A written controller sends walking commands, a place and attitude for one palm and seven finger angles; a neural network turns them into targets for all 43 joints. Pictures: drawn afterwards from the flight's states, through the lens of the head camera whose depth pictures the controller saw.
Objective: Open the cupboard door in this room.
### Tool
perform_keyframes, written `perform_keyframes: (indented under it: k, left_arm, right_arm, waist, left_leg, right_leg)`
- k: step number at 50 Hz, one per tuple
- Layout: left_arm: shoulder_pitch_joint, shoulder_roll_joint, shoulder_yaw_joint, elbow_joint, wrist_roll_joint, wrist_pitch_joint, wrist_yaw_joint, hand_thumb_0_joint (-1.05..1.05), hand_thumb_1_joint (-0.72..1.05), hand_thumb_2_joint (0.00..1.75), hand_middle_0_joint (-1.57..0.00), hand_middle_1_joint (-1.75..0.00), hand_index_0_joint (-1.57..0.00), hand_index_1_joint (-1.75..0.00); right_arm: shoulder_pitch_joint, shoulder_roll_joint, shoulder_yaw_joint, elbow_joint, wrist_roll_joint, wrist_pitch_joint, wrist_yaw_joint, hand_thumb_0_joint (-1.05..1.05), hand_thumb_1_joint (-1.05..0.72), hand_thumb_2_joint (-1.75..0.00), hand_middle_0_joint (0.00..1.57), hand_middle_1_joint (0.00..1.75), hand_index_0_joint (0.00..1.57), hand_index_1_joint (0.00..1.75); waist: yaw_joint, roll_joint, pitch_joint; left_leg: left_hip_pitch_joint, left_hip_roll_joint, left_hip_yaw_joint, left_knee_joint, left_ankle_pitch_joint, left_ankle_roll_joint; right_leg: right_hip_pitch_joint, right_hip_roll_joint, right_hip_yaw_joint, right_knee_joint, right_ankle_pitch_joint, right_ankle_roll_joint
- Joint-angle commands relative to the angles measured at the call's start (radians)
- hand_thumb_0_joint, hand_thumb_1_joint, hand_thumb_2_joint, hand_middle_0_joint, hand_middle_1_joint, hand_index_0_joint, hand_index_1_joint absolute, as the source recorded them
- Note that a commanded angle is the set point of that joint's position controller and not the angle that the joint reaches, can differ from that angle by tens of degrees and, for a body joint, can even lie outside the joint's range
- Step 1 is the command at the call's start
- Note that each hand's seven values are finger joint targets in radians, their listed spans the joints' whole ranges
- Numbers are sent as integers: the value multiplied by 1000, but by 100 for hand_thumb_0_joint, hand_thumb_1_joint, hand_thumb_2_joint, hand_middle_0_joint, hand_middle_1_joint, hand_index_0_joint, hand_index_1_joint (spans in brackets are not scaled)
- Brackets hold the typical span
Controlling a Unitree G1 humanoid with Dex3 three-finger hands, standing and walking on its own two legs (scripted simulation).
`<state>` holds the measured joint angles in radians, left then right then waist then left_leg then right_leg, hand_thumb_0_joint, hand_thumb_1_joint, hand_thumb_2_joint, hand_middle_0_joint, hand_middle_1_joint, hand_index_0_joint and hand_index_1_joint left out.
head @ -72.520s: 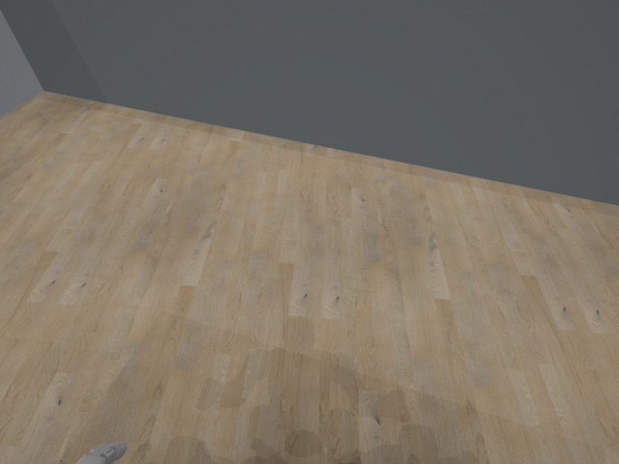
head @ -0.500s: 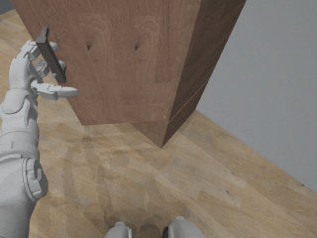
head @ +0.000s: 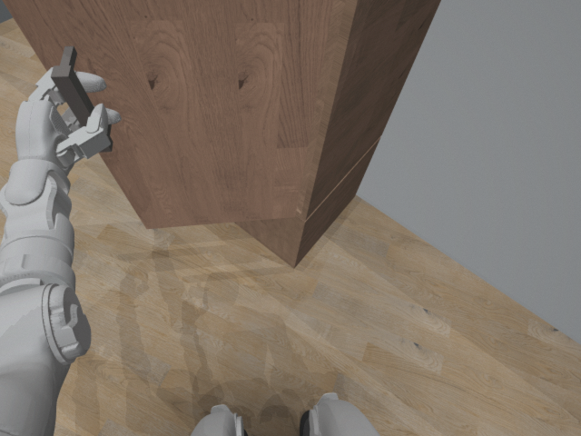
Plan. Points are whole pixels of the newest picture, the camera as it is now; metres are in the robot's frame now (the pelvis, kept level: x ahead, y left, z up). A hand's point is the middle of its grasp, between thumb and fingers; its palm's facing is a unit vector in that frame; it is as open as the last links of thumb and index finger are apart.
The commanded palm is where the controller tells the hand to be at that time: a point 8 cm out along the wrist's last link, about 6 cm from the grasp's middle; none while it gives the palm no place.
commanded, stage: pull the door open along its arc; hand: left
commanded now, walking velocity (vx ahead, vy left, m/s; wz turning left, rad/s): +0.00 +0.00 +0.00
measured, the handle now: (88, 103) +0.55 +0.24 +0.09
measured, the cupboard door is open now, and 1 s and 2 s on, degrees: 46 88 89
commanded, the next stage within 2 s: open thumb and fingers to let go in 1.06 s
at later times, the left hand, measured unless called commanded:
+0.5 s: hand (104, 166) +0.44 +0.20 +0.09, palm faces +0.00 -1.00 +0.00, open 5.7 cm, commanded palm +0.38 +0.25 +0.09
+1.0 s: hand (199, 267) +0.30 +0.08 +0.10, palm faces +0.38 -0.92 +0.02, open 6.1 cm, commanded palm +0.24 +0.15 +0.09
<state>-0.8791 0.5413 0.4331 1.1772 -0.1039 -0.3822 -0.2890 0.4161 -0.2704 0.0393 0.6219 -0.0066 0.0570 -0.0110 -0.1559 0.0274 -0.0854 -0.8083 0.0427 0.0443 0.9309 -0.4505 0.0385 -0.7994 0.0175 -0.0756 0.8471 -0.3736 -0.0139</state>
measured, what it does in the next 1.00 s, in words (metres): stands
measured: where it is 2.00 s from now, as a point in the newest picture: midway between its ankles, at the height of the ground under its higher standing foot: outside the picture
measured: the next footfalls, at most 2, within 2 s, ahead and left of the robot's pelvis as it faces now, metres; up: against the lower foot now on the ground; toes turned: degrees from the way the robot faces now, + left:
none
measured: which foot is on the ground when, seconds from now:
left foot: down 0.00-1.00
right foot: down 0.00-1.00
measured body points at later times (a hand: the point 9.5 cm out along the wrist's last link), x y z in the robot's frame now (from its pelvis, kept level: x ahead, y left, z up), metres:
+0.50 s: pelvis +0.02 +0.00 +0.01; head +0.10 +0.00 +0.46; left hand +0.44 +0.26 +0.09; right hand +0.06 -0.26 -0.10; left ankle -0.01 +0.09 -0.69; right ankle +0.01 -0.12 -0.69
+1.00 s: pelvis +0.02 -0.03 +0.02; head +0.04 -0.04 +0.47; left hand +0.28 +0.13 +0.10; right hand +0.23 -0.22 -0.06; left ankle -0.01 +0.09 -0.69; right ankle +0.01 -0.12 -0.69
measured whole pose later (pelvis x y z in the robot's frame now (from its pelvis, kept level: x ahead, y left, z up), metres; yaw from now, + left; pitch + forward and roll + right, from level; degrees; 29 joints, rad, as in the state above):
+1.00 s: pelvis +0.02 -0.03 +0.02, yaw +1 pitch +7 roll +0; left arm 0.19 -0.06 -0.12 -0.05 0.00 -0.11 0.43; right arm 0.16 -0.16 0.03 0.48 -0.05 0.09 0.02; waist 0.00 0.03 -0.10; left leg -0.44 0.03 0.04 0.75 -0.43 -0.01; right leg -0.47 0.01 -0.07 0.75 -0.40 -0.05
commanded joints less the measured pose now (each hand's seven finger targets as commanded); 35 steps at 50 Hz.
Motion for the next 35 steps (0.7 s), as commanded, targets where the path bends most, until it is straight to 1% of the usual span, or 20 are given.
perform_keyframes:
  k: [1,2,3,5,10,15,16,17,21,23,24,25,27,28,29,30,31,33,34,35]
  left_arm:
    - [-449,276,14,-204,-5,-53,8,0,90,90,-40,-135,-40,-135]
    - [-431,270,9,-195,-4,-48,9,0,90,90,-40,-135,-40,-135]
    - [-433,267,7,-191,-7,-44,9,0,90,90,-40,-135,-40,-135]
    - [-435,301,34,-193,-10,-46,7,0,90,90,-40,-135,-40,-135]
    - [-314,274,35,-231,-27,-46,-12,0,90,90,-40,-135,-40,-135]
    - [-152,242,42,-351,-67,-36,-19,0,90,90,-40,-135,-40,-135]
    - [-115,229,38,-385,-75,-34,-21,0,90,90,-40,-135,-40,-135]
    - [-61,207,36,-397,-86,-26,-20,0,90,90,-40,-135,-40,-135]
    - [148,140,21,-523,-122,-6,-17,0,90,90,-40,-135,-40,-135]
    - [262,71,-16,-624,-142,6,-14,0,90,90,-40,-135,-40,-135]
    - [323,48,-25,-688,-152,7,-9,0,90,90,-40,-135,-40,-135]
    - [395,17,-42,-731,-159,14,-3,0,90,90,-40,-135,-40,-135]
    - [496,-39,-74,-825,-168,29,13,0,90,90,-40,-135,-40,-135]
    - [491,-81,20,-932,-219,39,145,0,90,90,-40,-135,-40,-135]
    - [557,-159,-60,-976,-198,48,215,0,90,90,-40,-135,-40,-135]
    - [647,-203,-76,-1005,-193,61,259,0,90,90,-40,-135,-40,-135]
    - [702,-219,-84,-1025,-176,70,297,0,90,90,-40,-135,-40,-135]
    - [755,-235,-93,-1119,-133,75,382,0,90,90,-40,-135,-40,-135]
    - [798,-228,-88,-1157,-113,75,424,0,90,90,-40,-135,-40,-135]
    - [853,-255,-102,-1196,-96,79,459,0,90,90,-40,-135,-40,-135]
  right_arm:
    - [155,-187,-66,-43,2,-18,-18,0,-90,-90,20,30,20,30]
    - [156,-186,-64,-46,1,-17,-17,0,-90,-90,20,30,20,30]
    - [156,-187,-64,-46,3,-17,-17,0,-90,-90,20,30,20,30]
    - [160,-189,-65,-47,1,-16,-21,0,-90,-90,20,30,20,30]
    - [146,-183,-67,-73,4,-11,-15,0,-90,-90,20,30,20,30]
    - [116,-176,-75,-113,14,-4,-6,0,-90,-90,20,30,20,30]
    - [106,-173,-77,-123,18,-3,-5,0,-90,-90,20,30,20,30]
    - [96,-168,-78,-130,21,-3,-3,0,-90,-90,20,30,20,30]
    - [50,-156,-82,-165,34,-10,4,0,-90,-90,20,30,20,30]
    - [18,-146,-84,-188,40,-18,10,0,-90,-90,20,30,20,30]
    - [4,-142,-84,-201,41,-26,14,0,-90,-90,20,30,20,30]
    - [-12,-135,-83,-208,44,-34,18,0,-90,-90,20,30,20,30]
    - [-41,-129,-83,-221,47,-45,23,0,-90,-90,20,30,20,30]
    - [-86,-99,-86,-228,43,-59,29,0,-90,-90,20,30,20,30]
    - [-104,-98,-82,-230,41,-73,35,0,-90,-90,20,30,20,30]
    - [-112,-96,-85,-232,40,-81,42,0,-90,-90,20,30,20,30]
    - [-123,-95,-84,-230,37,-83,45,0,-90,-90,20,30,20,30]
    - [-152,-86,-83,-234,27,-80,46,0,-90,-90,20,30,20,30]
    - [-166,-82,-83,-234,20,-78,43,0,-90,-90,20,30,20,30]
    - [-186,-67,-79,-242,15,-74,44,0,-90,-90,20,30,20,30]
  waist:
    - [-11,112,-429]
    - [-6,110,-426]
    - [-15,87,-420]
    - [-8,81,-446]
    - [29,111,-478]
    - [65,74,-494]
    - [72,67,-494]
    - [79,48,-472]
    - [113,35,-430]
    - [128,35,-413]
    - [142,54,-420]
    - [149,52,-402]
    - [152,39,-363]
    - [221,16,-362]
    - [198,20,-331]
    - [194,-8,-303]
    - [192,-31,-287]
    - [202,-49,-291]
    - [212,-67,-293]
    - [223,-61,-296]
  left_leg:
    - [298,-14,-95,-99,406,-12]
    - [289,-16,-94,-100,404,-12]
    - [279,-16,-91,-101,389,-9]
    - [266,-18,-88,-96,406,-7]
    - [297,-18,-78,-99,464,-12]
    - [298,-18,-58,-118,512,-6]
    - [291,-20,-53,-124,512,-5]
    - [278,-20,-45,-134,502,-3]
    - [277,-21,-31,-160,537,-1]
    - [290,-22,-26,-175,542,-3]
    - [311,-22,-26,-176,584,-3]
    - [319,-20,-26,-184,597,-7]
    - [340,-17,-28,-197,607,-14]
    - [320,-27,-28,-206,576,-27]
    - [335,-24,-29,-213,570,-32]
    - [341,-22,-33,-223,556,-37]
    - [333,-22,-32,-227,538,-40]
    - [326,-27,-26,-235,502,-39]
    - [323,-32,-22,-235,478,-35]
    - [322,-35,-18,-244,466,-36]
  right_leg:
    - [169,31,45,-67,305,-5]
    - [175,31,45,-68,305,-5]
    - [178,31,47,-73,302,-2]
    - [214,31,52,-67,333,-2]
    - [242,31,48,-60,376,-6]
    - [329,33,52,-70,451,-6]
    - [354,30,53,-74,464,-6]
    - [374,31,53,-80,476,-6]
    - [421,23,55,-92,518,-8]
    - [438,20,50,-97,521,-8]
    - [449,18,52,-94,542,-12]
    - [450,16,46,-95,546,-11]
    - [434,17,34,-100,533,-9]
    - [434,20,15,-113,494,-6]
    - [435,22,10,-112,476,-7]
    - [427,20,1,-117,460,-6]
    - [430,17,-3,-113,451,-6]
    - [466,10,2,-111,453,-11]
    - [492,7,12,-116,458,-13]
    - [516,0,16,-116,461,-14]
